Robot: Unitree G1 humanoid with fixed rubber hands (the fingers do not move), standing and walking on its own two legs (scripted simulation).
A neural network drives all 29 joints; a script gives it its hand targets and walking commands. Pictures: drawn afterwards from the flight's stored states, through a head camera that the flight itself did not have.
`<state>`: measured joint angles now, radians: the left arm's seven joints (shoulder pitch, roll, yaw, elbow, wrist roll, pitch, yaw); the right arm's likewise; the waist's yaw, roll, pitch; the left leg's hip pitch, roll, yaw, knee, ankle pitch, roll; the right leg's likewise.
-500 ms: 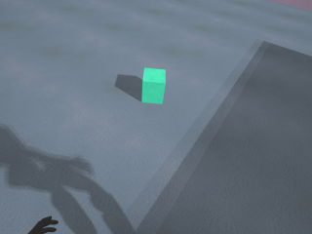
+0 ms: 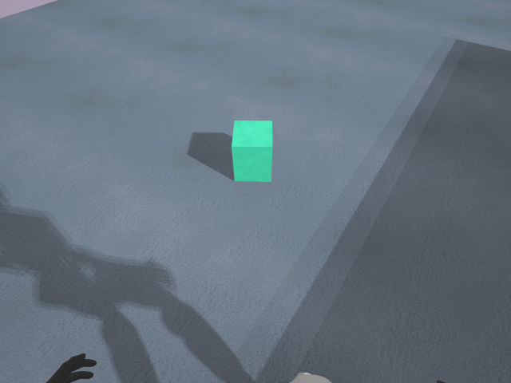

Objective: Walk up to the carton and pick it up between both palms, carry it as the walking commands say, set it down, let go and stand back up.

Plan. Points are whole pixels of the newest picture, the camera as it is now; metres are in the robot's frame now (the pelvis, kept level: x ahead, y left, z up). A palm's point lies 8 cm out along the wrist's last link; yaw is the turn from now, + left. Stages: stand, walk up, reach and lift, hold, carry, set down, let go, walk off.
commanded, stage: walk up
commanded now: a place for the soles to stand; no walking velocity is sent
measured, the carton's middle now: (253, 151) +1.29 +0.01 -0.63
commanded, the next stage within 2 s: none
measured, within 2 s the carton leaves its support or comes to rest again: neither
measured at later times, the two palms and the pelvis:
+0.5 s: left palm (54, 311) +0.26 +0.37 -0.08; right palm (419, 336) +0.20 -0.26 -0.06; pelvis +0.15 +0.06 +0.01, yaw +0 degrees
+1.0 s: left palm (100, 237) +0.40 +0.32 -0.06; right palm (404, 252) +0.37 -0.30 -0.09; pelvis +0.30 +0.01 +0.00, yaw +0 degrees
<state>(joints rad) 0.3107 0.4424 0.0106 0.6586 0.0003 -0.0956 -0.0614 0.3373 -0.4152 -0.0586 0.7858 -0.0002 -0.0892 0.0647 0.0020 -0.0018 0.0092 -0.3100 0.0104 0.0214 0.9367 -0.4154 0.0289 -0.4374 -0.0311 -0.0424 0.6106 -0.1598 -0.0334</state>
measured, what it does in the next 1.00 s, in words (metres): walks ahead: left foot, then right foot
